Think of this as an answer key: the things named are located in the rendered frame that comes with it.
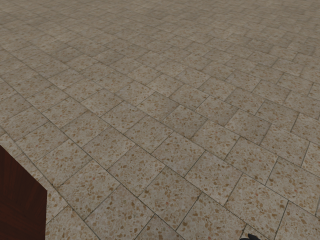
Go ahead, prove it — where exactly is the pedestal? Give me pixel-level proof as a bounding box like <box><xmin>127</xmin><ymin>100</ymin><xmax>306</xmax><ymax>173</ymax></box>
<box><xmin>0</xmin><ymin>145</ymin><xmax>48</xmax><ymax>240</ymax></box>

